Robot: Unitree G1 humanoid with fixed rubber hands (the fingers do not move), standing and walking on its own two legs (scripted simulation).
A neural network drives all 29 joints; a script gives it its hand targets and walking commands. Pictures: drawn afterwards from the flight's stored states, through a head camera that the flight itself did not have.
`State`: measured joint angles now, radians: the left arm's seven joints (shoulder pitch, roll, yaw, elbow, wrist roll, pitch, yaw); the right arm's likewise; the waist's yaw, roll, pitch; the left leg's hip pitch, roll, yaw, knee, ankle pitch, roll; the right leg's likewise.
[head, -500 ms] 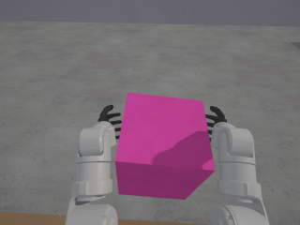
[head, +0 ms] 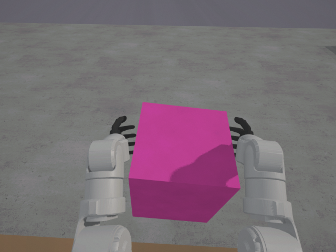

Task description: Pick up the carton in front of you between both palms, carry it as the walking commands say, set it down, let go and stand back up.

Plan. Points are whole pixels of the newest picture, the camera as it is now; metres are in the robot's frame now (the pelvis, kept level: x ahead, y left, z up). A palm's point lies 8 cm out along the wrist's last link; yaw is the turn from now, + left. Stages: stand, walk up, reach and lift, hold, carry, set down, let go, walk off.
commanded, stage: carry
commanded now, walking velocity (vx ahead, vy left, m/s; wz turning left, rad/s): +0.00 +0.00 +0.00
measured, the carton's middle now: (177, 166) +0.34 +0.01 +0.04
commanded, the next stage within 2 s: none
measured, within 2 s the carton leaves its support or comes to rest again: neither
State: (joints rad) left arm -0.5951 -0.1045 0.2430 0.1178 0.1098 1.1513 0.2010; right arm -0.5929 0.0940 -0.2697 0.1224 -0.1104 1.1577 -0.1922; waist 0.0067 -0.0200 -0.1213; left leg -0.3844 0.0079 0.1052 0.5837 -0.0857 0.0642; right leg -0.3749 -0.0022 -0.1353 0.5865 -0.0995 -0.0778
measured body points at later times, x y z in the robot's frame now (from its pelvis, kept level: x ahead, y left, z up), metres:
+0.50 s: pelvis +0.00 +0.00 +0.00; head -0.02 +0.01 +0.45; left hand +0.35 +0.15 +0.12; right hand +0.35 -0.15 +0.12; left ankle +0.03 +0.09 -0.73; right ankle +0.03 -0.08 -0.73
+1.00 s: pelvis +0.00 +0.01 +0.00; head -0.02 +0.01 +0.45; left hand +0.35 +0.15 +0.13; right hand +0.35 -0.15 +0.13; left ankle +0.03 +0.09 -0.73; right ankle +0.03 -0.08 -0.73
